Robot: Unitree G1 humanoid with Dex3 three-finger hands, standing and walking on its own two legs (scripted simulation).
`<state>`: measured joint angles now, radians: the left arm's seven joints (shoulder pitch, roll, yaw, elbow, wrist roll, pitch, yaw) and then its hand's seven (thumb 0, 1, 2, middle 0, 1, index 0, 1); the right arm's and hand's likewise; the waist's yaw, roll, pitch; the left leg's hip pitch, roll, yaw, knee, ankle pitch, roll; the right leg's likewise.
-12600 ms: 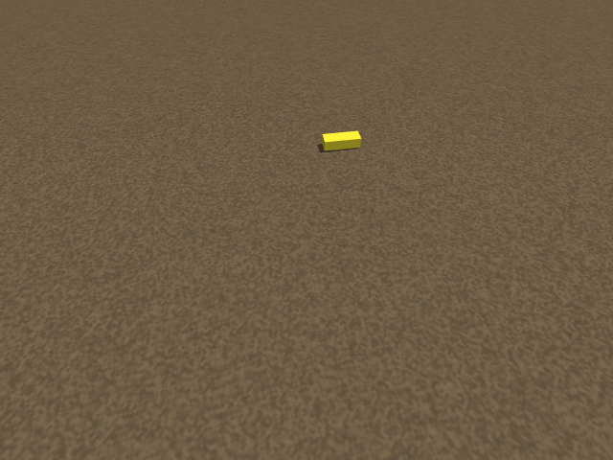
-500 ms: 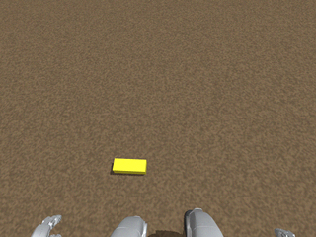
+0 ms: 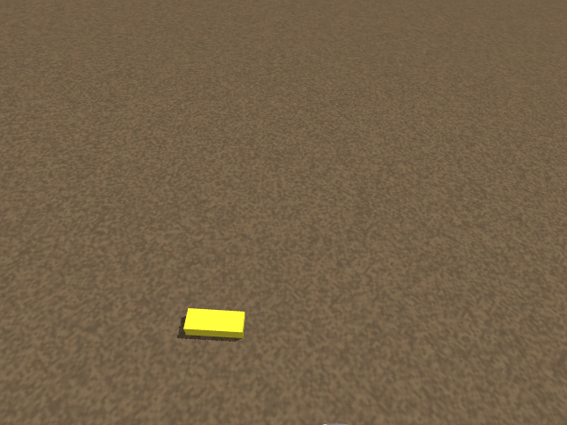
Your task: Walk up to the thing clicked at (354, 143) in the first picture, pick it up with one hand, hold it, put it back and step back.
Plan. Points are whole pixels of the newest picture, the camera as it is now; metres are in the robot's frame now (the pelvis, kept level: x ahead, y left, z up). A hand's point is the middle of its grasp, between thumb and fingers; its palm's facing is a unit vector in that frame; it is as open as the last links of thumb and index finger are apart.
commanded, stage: walk up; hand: left
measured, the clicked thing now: (215, 323) +0.54 +0.21 -0.74
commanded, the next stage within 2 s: stand in 1.28 s
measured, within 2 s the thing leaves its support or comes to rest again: neither
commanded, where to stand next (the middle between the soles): +0.17 +0.03 m, yaw +0 degrees
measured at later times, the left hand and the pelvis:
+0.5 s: hand out of the picture +0.13 +0.26 -0.14, palm faces -0.01 -0.90 -0.44, open 7.4 cm; pelvis +0.07 -0.02 -0.01, yaw +0 degrees
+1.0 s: hand out of the picture +0.01 +0.27 -0.14, palm faces -0.03 -0.88 -0.47, open 7.4 cm; pelvis -0.02 -0.01 -0.01, yaw -3 degrees
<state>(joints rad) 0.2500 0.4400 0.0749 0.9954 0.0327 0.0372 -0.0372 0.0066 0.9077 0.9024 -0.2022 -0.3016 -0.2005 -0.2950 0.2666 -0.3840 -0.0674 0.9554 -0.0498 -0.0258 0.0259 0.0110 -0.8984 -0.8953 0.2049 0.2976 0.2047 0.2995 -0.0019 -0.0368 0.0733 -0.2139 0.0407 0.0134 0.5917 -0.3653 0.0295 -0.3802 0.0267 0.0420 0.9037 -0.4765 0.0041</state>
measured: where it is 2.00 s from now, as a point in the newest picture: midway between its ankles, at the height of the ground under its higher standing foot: outside the picture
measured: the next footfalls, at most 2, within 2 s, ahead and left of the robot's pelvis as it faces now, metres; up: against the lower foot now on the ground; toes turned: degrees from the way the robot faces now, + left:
right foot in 0.10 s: +0.05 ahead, -0.15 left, +0.00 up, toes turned -3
left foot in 0.52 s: +0.22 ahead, +0.10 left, +0.00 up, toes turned -1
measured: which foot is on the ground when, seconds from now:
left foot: down 0.00-0.14, up 0.16-0.50, down 0.52-0.90, up 0.92-1.00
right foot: up 0.00-0.08, down 0.10-0.56, up 0.58-0.84, down 0.86-1.00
